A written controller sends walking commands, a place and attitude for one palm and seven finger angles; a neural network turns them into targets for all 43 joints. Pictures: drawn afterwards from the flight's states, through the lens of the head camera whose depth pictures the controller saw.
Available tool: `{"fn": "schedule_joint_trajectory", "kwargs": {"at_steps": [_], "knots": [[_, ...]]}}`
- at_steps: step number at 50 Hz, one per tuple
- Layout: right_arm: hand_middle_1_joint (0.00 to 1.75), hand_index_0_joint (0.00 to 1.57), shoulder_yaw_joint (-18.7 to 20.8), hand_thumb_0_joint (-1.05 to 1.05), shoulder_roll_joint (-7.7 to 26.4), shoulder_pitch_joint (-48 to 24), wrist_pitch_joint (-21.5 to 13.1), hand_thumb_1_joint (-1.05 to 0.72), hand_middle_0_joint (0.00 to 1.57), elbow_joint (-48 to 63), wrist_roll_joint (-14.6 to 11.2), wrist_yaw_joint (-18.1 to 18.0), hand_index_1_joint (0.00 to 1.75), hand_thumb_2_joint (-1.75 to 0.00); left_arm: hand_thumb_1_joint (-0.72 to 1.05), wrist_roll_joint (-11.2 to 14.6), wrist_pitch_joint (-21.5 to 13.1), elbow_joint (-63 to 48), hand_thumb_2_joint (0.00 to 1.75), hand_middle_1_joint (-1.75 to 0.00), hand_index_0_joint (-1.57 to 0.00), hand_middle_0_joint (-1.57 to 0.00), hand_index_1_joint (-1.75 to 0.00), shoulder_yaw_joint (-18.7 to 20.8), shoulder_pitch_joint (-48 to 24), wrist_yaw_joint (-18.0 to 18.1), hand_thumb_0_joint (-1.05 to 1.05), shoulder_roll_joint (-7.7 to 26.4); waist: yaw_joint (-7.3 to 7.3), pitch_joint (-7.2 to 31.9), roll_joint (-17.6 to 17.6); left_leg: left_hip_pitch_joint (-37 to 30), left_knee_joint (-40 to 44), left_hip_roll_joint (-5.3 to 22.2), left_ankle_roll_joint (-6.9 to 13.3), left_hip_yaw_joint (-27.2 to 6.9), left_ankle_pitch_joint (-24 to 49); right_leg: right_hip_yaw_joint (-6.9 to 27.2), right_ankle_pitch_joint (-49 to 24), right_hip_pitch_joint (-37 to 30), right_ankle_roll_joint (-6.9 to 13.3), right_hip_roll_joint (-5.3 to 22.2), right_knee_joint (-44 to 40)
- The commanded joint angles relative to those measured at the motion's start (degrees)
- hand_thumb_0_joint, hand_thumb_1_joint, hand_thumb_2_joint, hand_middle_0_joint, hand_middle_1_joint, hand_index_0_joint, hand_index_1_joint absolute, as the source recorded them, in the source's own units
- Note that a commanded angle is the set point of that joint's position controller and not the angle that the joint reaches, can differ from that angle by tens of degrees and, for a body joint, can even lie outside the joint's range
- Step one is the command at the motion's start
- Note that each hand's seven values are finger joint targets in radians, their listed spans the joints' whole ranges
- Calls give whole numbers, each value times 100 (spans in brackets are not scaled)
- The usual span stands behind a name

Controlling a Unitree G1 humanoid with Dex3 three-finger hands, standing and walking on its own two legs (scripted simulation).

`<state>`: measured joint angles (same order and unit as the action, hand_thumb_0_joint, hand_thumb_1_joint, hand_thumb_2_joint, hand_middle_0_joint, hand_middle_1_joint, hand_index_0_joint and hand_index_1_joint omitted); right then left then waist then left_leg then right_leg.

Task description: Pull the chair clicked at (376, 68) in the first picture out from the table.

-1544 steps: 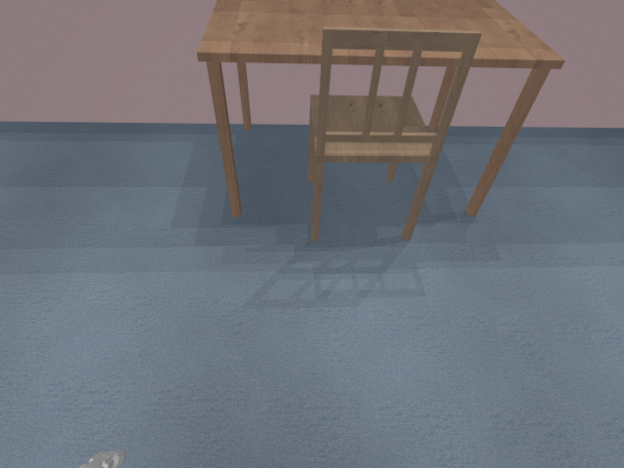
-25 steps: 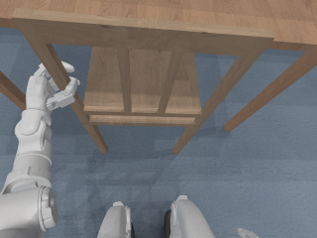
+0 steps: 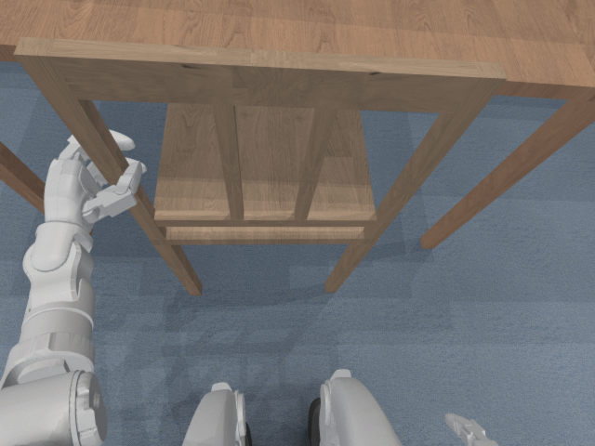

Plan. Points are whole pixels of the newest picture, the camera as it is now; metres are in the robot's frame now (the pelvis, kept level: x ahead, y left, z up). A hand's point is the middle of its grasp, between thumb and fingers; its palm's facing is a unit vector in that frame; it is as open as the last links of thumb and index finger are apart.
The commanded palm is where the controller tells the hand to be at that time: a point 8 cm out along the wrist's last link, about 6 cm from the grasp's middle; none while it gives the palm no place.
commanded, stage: hook a spindle and tug to test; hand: left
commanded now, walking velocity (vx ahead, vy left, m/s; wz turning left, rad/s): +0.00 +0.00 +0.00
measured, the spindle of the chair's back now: (232, 171) +0.47 +0.08 +0.01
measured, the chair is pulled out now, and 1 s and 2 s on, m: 0.01 0.09 0.20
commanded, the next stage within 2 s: step backward, pulling the chair out in 0.10 s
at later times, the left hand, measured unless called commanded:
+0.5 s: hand (136, 197) +0.42 +0.19 +0.03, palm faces +0.16 -0.98 -0.12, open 6.0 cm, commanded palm +0.41 +0.23 +0.03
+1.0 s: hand (173, 269) +0.33 +0.14 +0.03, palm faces +0.08 -0.98 -0.16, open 5.8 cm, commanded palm +0.33 +0.19 +0.04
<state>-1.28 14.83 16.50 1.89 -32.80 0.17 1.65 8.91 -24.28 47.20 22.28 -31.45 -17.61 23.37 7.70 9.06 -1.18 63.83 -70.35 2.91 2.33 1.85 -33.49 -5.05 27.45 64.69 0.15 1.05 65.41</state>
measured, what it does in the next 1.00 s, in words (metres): rises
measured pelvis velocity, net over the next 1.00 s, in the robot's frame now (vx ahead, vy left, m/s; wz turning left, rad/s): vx -0.04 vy -0.01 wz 0.00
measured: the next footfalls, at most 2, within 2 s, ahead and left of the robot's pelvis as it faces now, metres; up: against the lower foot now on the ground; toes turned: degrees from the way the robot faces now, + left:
right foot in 1.36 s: -0.04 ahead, -0.14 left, +0.00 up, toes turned -6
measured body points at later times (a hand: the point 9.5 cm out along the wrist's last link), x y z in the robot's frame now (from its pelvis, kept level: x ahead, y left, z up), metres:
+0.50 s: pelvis +0.02 +0.01 +0.08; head +0.12 +0.03 +0.52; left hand +0.41 +0.24 +0.04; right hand +0.07 -0.25 -0.04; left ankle -0.01 +0.09 -0.63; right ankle +0.03 -0.13 -0.63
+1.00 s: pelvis -0.04 -0.01 +0.09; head +0.05 -0.02 +0.53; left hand +0.32 +0.19 +0.05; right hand +0.04 -0.28 -0.04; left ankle -0.01 +0.09 -0.63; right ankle +0.02 -0.13 -0.63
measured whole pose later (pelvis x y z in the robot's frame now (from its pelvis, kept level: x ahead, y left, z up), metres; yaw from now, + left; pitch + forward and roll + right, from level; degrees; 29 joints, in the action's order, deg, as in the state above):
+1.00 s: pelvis -0.04 -0.01 +0.09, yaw +0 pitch +5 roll +0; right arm -0.2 14.4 11.7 3.2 -41.2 -4.5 -7.3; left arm 5.0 -10.4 60.5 5.1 -30.0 5.4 11.4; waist 3.5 -5.9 -1.0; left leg 25.6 -34.7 1.4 0.9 4.9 -14.7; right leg -1.5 9.3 27.4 0.2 0.2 31.1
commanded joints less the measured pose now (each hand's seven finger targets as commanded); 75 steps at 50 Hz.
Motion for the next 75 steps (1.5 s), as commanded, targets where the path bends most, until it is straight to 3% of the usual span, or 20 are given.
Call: {"fn": "schedule_joint_trajectory", "kwargs": {"at_steps": [1,10,11,12,14,16,20,25,36,45,51,53,56,59,62,64,67,68,72,75], "knots": [[30,20,410,0,1018,683,-167,-90,20,471,0,-80,30,-90,90,7,-280,-1052,90,-145,-50,-50,-145,42,-764,-90,0,1117,-160,2549,-559,-1903,814,-93,-130,-472,3360,255,-2113,-1688,175,-153,-533],[30,20,404,0,1047,662,-271,-90,20,345,7,-144,30,-90,90,-9,-387,-1195,90,-145,-50,-50,-145,114,-1363,-83,0,1330,-83,2561,-572,-1758,733,-127,-127,-442,3086,320,-2102,-1724,167,-129,-489],[30,20,332,0,790,941,137,-90,20,531,-229,-328,30,-90,90,-813,246,-1556,90,-145,-50,-50,-145,-116,-2230,909,0,2151,-377,3663,-1229,-3593,1755,-91,-137,-260,2881,713,-2299,-3656,335,401,-1543],[30,20,445,0,751,1055,165,-90,20,543,-256,-490,30,-90,90,-820,476,-2117,90,-145,-50,-50,-145,-355,-2755,1368,0,1997,-288,3731,-1308,-4031,2007,-79,-180,-299,3064,699,-2957,-4080,322,406,-1855],[30,20,489,0,799,1015,173,-90,20,437,-275,-656,30,-90,90,-933,876,-1638,90,-145,-50,-50,-145,-440,-1929,1782,0,1678,-251,3270,-1405,-4156,2159,23,-222,-434,3678,669,-3509,-3853,310,448,-1908],[30,20,423,0,796,891,296,-90,20,286,-312,-738,30,-90,90,-956,1251,-836,90,-145,-50,-50,-145,-821,-1464,2036,0,1066,-200,2595,-805,-4063,2432,178,-160,-655,4037,576,-3543,-3912,198,409,-2159],[30,20,373,0,913,794,358,-90,20,-12,-286,-839,30,-90,90,-912,1278,-30,90,-145,-50,-50,-145,-1097,-2313,2292,0,823,-154,1605,-479,-4168,3092,543,-119,-868,4438,610,-3937,-4161,76,570,-2605],[30,20,432,0,928,763,239,-90,20,-308,-291,-869,30,-90,90,-895,1158,445,90,-145,-50,-50,-145,-1408,-2416,2268,0,455,-326,1600,-1243,-5041,3399,874,-246,-1000,5904,760,-3962,-4435,137,614,-3025],[30,20,502,0,958,318,175,-90,20,-290,-320,-905,30,-90,90,-804,1099,139,90,-145,-50,-50,-145,-1586,-1721,2172,0,224,-430,1579,-726,-5387,3959,1076,-264,-944,5454,916,-4071,-5057,179,616,-3207],[30,20,451,0,905,-15,67,-90,20,-373,-400,-1000,30,-90,90,-711,1100,67,90,-145,-50,-50,-145,-1774,-1915,2289,0,193,-459,1284,-325,-4955,3984,785,-244,-618,3228,1236,-3468,-5033,262,876,-3477],[30,20,472,0,966,29,-108,-90,20,-555,-506,-1008,30,-90,90,-658,1171,325,90,-145,-50,-50,-145,-1763,-1714,2434,0,412,-499,960,729,-5061,3017,-31,-382,-355,829,2298,-2051,-4471,571,1931,-4992],[30,20,409,0,904,-138,-155,-90,20,-580,-512,-973,30,-90,90,-678,1248,288,90,-145,-50,-50,-145,-1928,-1737,2430,0,197,-579,910,789,-4832,2792,-73,-386,-479,557,2224,-2135,-4701,659,2089,-5039],[30,20,335,0,936,-137,-234,-90,20,-696,-471,-1006,30,-90,90,-702,1330,103,90,-145,-50,-50,-145,-2002,-1893,2441,0,97,-415,1030,597,-5116,3908,59,-342,-571,1581,1447,-3030,-4962,407,1664,-4420],[30,20,395,0,998,-306,-198,-90,20,-464,-423,-1036,30,-90,90,-704,1338,-50,90,-145,-50,-50,-145,-2095,-1748,2407,0,-165,-612,907,-369,-4826,4506,700,-132,-827,3223,724,-2674,-5102,-30,635,-3405],[30,20,338,0,874,-392,-168,-90,20,-225,-368,-980,30,-90,90,-689,1329,-295,90,-145,-50,-50,-145,-2392,-2085,2346,0,-615,-632,828,-1064,-4634,4994,1187,134,-990,2504,472,-1058,-4814,-27,302,-2544],[30,20,302,0,795,-488,-160,-90,20,-235,-303,-983,30,-90,90,-695,1293,-362,90,-145,-50,-50,-145,-2325,-2282,2367,0,-614,-666,658,-1240,-4552,4844,1427,255,-1139,3278,514,-806,-4673,40,297,-2103],[30,20,367,0,814,-187,-228,-90,20,-453,-266,-943,30,-90,90,-780,1168,-68,90,-145,-50,-50,-145,-2099,-2142,2374,0,-395,-586,1000,-262,-5379,3868,1226,20,-828,4954,698,-3036,-4870,81,462,-3045],[30,20,369,0,801,-187,-228,-90,20,-500,-257,-940,30,-90,90,-792,1120,5,90,-145,-50,-50,-145,-2162,-2158,2339,0,-419,-551,999,2,-5245,3739,1099,-133,-745,4724,846,-3760,-5060,137,618,-3230],[30,20,429,0,827,-160,-241,-90,20,-665,-261,-990,30,-90,90,-846,996,165,90,-145,-50,-50,-145,-1876,-2070,2363,0,59,-498,1190,-177,-5037,3654,718,-375,-500,3496,1197,-4022,-5041,318,947,-3338],[30,20,403,0,718,-230,-333,-90,20,-634,-264,-1001,30,-90,90,-847,913,162,90,-145,-50,-50,-145,-1859,-1994,2385,0,109,-505,1315,24,-5021,3531,472,-369,-423,2616,1376,-3385,-4923,296,1114,-3701]]}}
